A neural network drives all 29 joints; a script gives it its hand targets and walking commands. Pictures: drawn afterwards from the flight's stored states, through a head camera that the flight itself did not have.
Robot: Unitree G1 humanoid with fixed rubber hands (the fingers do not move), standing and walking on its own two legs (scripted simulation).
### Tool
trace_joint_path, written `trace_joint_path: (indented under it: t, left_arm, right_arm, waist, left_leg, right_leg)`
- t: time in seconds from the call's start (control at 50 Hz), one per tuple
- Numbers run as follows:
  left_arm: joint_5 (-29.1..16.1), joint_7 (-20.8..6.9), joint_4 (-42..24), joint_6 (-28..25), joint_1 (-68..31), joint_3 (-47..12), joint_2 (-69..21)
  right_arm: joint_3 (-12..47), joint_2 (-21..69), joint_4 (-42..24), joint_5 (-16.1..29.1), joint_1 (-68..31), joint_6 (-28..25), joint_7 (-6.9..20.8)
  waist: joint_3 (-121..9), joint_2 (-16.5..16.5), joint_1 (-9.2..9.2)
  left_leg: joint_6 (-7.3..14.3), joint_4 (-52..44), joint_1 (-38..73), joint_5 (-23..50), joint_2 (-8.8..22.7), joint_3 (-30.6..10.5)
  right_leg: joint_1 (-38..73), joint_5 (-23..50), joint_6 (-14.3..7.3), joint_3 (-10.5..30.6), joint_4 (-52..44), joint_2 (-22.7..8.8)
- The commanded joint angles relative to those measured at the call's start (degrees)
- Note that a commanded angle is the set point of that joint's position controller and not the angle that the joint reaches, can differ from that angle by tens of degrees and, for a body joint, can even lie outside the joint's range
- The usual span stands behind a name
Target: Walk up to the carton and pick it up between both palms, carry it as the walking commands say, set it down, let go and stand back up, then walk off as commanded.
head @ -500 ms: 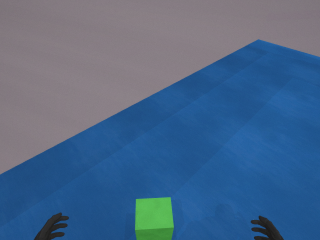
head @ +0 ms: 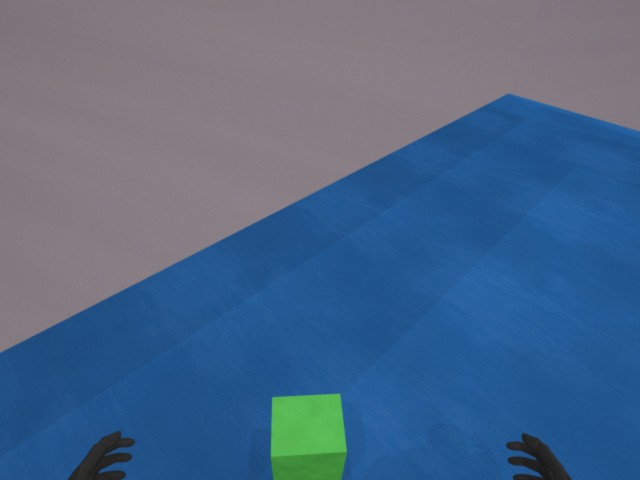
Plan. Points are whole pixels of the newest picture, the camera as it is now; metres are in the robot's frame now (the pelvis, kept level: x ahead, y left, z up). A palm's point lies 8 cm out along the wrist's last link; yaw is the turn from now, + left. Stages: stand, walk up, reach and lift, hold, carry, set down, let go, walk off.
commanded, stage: stand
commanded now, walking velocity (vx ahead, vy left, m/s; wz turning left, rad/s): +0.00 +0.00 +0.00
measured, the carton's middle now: (306, 444) +0.44 +0.01 -0.63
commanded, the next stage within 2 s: walk off in 0.76 s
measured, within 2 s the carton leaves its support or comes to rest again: neither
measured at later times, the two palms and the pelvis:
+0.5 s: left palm out of the picture +0.13 +0.29 -0.06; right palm out of the picture +0.13 -0.29 -0.06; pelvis -0.01 +0.00 +0.00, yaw +0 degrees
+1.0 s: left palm out of the picture +0.12 +0.29 -0.07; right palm out of the picture +0.11 -0.30 -0.07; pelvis -0.01 +0.00 +0.00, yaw +0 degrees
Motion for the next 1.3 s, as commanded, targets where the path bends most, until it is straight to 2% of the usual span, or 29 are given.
trace_joint_path:
  t: [0.0,0.02,0.08,0.12,0.14,0.18,0.2,0.3,0.36,0.52,0.54,0.58,0.64,0.68,0.72,0.76,0.78,0.82,0.88,0.9,0.94,1.06,1.1,1.12,1.14,1.18,1.22,1.24,1.28]
  left_arm:
    - [0.8,0.6,0.2,-2.4,-3.1,1.2,8.3]
    - [0.9,0.3,0.4,-2.4,-2.4,1.3,8.1]
    - [0.3,0.4,1.2,-2.6,-1.1,1.8,9.9]
    - [1.0,0.8,0.9,-2.5,-5.0,1.1,9.4]
    - [0.3,0.6,1.2,-2.1,-1.0,1.2,8.6]
    - [1.3,0.8,1.0,-2.5,-3.0,0.6,8.2]
    - [0.4,0.8,1.2,-2.8,-1.0,0.5,7.7]
    - [0.4,0.6,1.5,-2.5,-3.4,0.2,10.2]
    - [0.3,0.8,2.8,-2.8,-2.0,1.0,10.9]
    - [1.4,1.0,3.9,-2.5,-4.0,0.7,11.5]
    - [0.4,1.2,4.0,-2.8,-2.8,0.4,11.8]
    - [0.3,0.5,4.4,-2.1,-2.1,0.4,11.2]
    - [0.5,0.2,4.2,-3.1,-5.6,0.3,10.1]
    - [0.2,0.5,5.8,-2.9,-3.1,0.6,11.4]
    - [1.0,0.6,4.4,-3.1,-4.3,0.1,12.1]
    - [-0.2,0.2,4.5,-3.7,-2.4,-0.5,10.3]
    - [-0.3,0.0,4.5,-3.6,-5.6,-0.8,9.8]
    - [0.2,0.6,5.7,-2.9,-3.1,0.1,11.5]
    - [0.4,0.7,4.7,-3.2,-4.7,-0.3,12.1]
    - [0.0,0.7,4.8,-3.4,-5.5,-0.2,13.0]
    - [0.2,0.6,5.2,-3.3,-5.7,-0.4,11.5]
    - [-0.2,0.2,7.0,1.0,0.8,-1.4,8.9]
    - [-0.6,-0.6,4.2,1.5,-0.7,-0.5,9.5]
    - [-0.1,0.2,4.9,1.5,-0.9,-0.4,10.0]
    - [-0.1,0.6,5.4,2.1,1.3,-1.2,7.1]
    - [0.5,1.2,5.0,2.7,0.3,0.1,9.1]
    - [0.3,1.6,5.7,2.6,2.8,0.7,9.9]
    - [0.0,1.7,5.9,2.6,5.1,-1.1,3.5]
    - [0.0,0.9,5.8,3.5,3.9,-1.1,1.6]
  right_arm:
    - [-1.5,-11.3,-1.7,-1.5,-5.2,-1.5,-0.2]
    - [-1.0,-11.5,-1.4,-1.5,-4.6,-1.6,-0.3]
    - [-1.7,-12.3,-1.3,-1.5,-5.5,-1.7,-0.2]
    - [-1.4,-12.0,-0.5,-0.5,-2.4,-1.6,-0.7]
    - [-2.3,-14.5,0.5,-1.7,-3.3,-1.8,-0.8]
    - [-1.7,-12.7,-0.9,-0.7,-4.5,-1.4,-1.3]
    - [-1.4,-13.2,-1.2,-1.4,-4.7,-1.6,-0.8]
    - [-0.8,-12.0,0.9,-1.3,-3.2,-1.1,-0.9]
    - [-0.3,-11.5,0.0,-0.6,-6.4,-1.7,-0.8]
    - [-0.9,-13.1,1.6,-0.2,-3.6,-1.4,-0.9]
    - [-0.3,-11.4,2.1,-0.5,-2.8,-0.9,-0.9]
    - [-0.9,-13.5,2.1,-0.8,-4.2,-1.3,-0.4]
    - [-1.1,-13.8,1.9,-0.4,-6.2,-1.8,0.0]
    - [-0.5,-13.1,2.8,-0.9,-4.3,-1.6,-0.4]
    - [-1.0,-13.7,2.6,-0.4,-5.4,-2.0,-0.8]
    - [-0.6,-13.4,2.4,0.0,-6.2,-1.5,-0.4]
    - [-0.9,-13.2,3.2,-0.4,-5.6,-1.2,-0.7]
    - [-0.4,-12.8,3.7,-1.2,-4.8,-1.4,-0.6]
    - [-0.2,-11.9,3.6,-0.7,-5.7,-1.1,-0.6]
    - [-0.7,-12.0,3.6,0.2,-6.1,-0.8,-0.7]
    - [-0.4,-12.6,3.2,0.3,-6.5,-1.0,-0.5]
    - [1.0,-6.7,4.7,0.8,-1.1,5.2,0.0]
    - [0.1,-9.3,4.8,1.2,-1.6,6.5,0.3]
    - [0.4,-7.8,4.3,0.8,-1.6,6.2,0.2]
    - [0.2,-9.4,3.8,0.1,-2.1,6.0,0.5]
    - [-0.2,-7.6,3.3,0.9,-0.5,5.8,-0.3]
    - [-0.7,-10.2,3.1,0.2,-0.1,6.3,-0.7]
    - [-1.2,-10.8,4.4,0.6,0.6,6.5,-1.1]
    - [-1.1,-11.1,3.3,-0.1,0.4,6.5,-1.0]
  waist:
    - [0.9,6.6,0.41]
    - [3.7,0.6,1.01]
    - [1.4,0.1,1.52]
    - [6.3,1.4,-1.87]
    - [2.9,3.6,1.32]
    - [3.3,-0.6,-0.56]
    - [1.2,-0.9,1.57]
    - [2.6,5.4,0.11]
    - [0.9,2.7,1.82]
    - [3.3,3.9,-1.13]
    - [2.9,0.3,-0.41]
    - [4.5,4.9,0.05]
    - [4.7,4.5,-0.28]
    - [6.6,3.2,1.27]
    - [5.0,1.9,-1.04]
    - [4.0,4.1,1.30]
    - [7.4,5.7,0.07]
    - [3.2,0.9,0.28]
    - [5.9,0.5,-0.71]
    - [5.1,4.9,0.11]
    - [0.6,2.6,-0.65]
    - [4.1,1.4,-1.01]
    - [0.5,2.8,1.17]
    - [5.6,4.1,-0.32]
    - [7.1,4.4,2.38]
    - [5.2,2.9,-0.92]
    - [7.1,10.3,-1.07]
    - [4.8,11.6,0.87]
    - [5.9,16.1,-0.10]
  left_leg:
    - [0.0,-6.8,1.5,3.9,8.0,-10.1]
    - [0.2,-6.9,-0.3,5.3,8.1,-9.7]
    - [0.8,-5.7,2.6,5.8,7.0,-8.4]
    - [0.5,-8.4,2.0,6.0,9.0,-11.6]
    - [0.9,-8.4,3.9,6.3,10.6,-13.6]
    - [1.0,-4.7,2.0,9.9,8.5,-10.7]
    - [1.8,-5.2,1.9,8.7,9.4,-11.0]
    - [0.5,-6.9,4.3,10.1,8.7,-9.2]
    - [1.5,-6.6,2.9,11.3,8.7,-11.3]
    - [0.6,-6.2,5.5,11.4,8.5,-9.8]
    - [1.4,-7.1,2.6,8.9,9.5,-11.2]
    - [0.7,-8.0,2.8,3.1,8.7,-10.9]
    - [0.0,-10.8,0.9,-0.8,9.1,-12.1]
    - [1.6,-10.3,-1.2,1.6,10.6,-13.8]
    - [-0.2,-7.1,2.4,6.9,8.3,-11.5]
    - [0.7,-6.5,2.0,9.9,8.7,-11.3]
    - [0.5,-8.8,0.2,7.1,8.0,-9.6]
    - [1.7,-7.1,2.4,6.3,8.9,-10.7]
    - [0.8,-5.8,3.1,10.7,8.3,-10.6]
    - [0.7,-6.9,4.3,10.0,8.5,-10.0]
    - [1.1,-7.8,5.0,10.9,9.5,-11.4]
    - [-1.1,-0.8,1.8,22.2,8.5,-7.2]
    - [0.3,-4.2,4.1,18.0,10.3,-8.5]
    - [0.1,-5.0,1.8,16.0,10.1,-9.7]
    - [1.6,-4.8,-0.5,17.5,11.7,-9.9]
    - [1.5,-6.6,-1.1,12.0,11.8,-10.4]
    - [3.0,-14.1,-3.6,2.4,14.5,-14.9]
    - [4.9,-14.4,-4.3,3.4,17.7,-15.4]
    - [8.4,-19.0,-7.5,3.1,23.5,-20.0]
  right_leg:
    - [-7.1,10.2,-1.1,6.7,-9.9,-6.8]
    - [-6.7,10.2,-1.4,6.4,-10.8,-7.2]
    - [-9.4,9.8,-1.6,7.7,-11.1,-7.6]
    - [-12.0,9.8,-1.7,7.1,-9.4,-7.5]
    - [-8.5,8.0,-1.1,5.6,-9.3,-6.3]
    - [-9.0,13.6,-1.2,7.3,-9.0,-8.4]
    - [-6.9,13.4,-1.3,6.8,-9.1,-7.4]
    - [-8.3,13.3,-0.4,5.5,-9.9,-6.7]
    - [-6.8,14.1,-1.5,6.5,-8.7,-7.4]
    - [-11.1,13.1,-1.8,7.4,-10.2,-7.9]
    - [-8.3,12.3,-1.6,7.4,-10.1,-7.9]
    - [-10.4,6.7,-2.3,7.6,-10.5,-7.8]
    - [-10.1,3.5,-1.8,6.4,-10.2,-7.1]
    - [-8.4,6.3,-1.6,7.0,-10.5,-6.9]
    - [-10.1,9.4,-1.4,7.8,-10.6,-8.2]
    - [-9.0,13.1,-1.8,7.5,-10.8,-8.4]
    - [-8.5,11.2,-1.5,7.1,-11.6,-8.1]
    - [-7.4,12.8,-2.0,8.0,-11.7,-8.6]
    - [-10.4,15.8,-1.3,8.3,-10.1,-9.2]
    - [-11.0,12.7,-1.3,7.4,-10.4,-8.4]
    - [-7.2,12.3,-1.0,6.1,-10.4,-7.4]
    - [-7.3,34.5,1.1,6.1,-5.0,-10.8]
    - [-9.0,21.6,1.0,6.8,-5.8,-9.8]
    - [-10.8,20.7,0.7,6.4,-5.8,-9.6]
    - [-11.2,20.1,0.7,7.2,-6.0,-9.8]
    - [-10.9,18.4,1.0,4.8,-4.4,-8.2]
    - [-9.8,12.2,1.7,2.1,2.9,-4.0]
    - [-7.6,6.2,1.7,-1.2,8.2,-2.1]
    - [-8.0,-10.1,1.4,-4.3,21.3,-1.5]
